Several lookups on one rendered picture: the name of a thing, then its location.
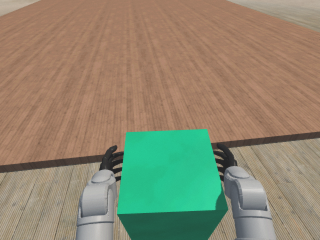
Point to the right robot hand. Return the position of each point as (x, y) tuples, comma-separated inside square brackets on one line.
[(226, 161)]

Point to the robot left forearm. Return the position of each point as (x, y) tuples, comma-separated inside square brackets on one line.
[(96, 208)]

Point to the carton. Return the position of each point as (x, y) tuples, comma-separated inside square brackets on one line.
[(170, 186)]

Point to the robot right forearm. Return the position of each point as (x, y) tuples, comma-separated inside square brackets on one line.
[(249, 203)]

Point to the left robot hand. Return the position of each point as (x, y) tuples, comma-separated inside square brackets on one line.
[(108, 163)]

